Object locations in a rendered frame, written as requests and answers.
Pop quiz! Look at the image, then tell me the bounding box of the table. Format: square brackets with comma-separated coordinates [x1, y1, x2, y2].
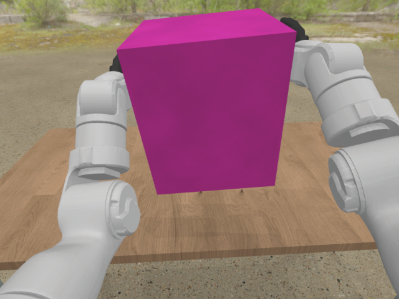
[0, 121, 399, 299]

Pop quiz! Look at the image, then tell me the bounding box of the robot right hand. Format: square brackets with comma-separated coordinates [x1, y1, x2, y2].
[280, 17, 309, 42]

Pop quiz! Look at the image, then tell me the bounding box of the right robot forearm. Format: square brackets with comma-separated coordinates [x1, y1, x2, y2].
[290, 40, 399, 148]

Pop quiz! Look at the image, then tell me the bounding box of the carton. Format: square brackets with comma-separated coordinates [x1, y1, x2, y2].
[117, 8, 297, 195]

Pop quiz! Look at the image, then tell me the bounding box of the left robot upper arm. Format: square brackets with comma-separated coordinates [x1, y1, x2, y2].
[0, 180, 140, 299]

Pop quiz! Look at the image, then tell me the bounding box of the left robot forearm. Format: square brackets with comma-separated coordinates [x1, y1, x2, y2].
[57, 71, 132, 228]

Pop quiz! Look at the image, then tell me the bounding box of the right robot upper arm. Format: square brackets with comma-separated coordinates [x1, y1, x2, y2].
[328, 135, 399, 298]

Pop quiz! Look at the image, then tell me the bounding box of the robot left hand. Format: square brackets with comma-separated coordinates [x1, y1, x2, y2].
[109, 54, 123, 73]

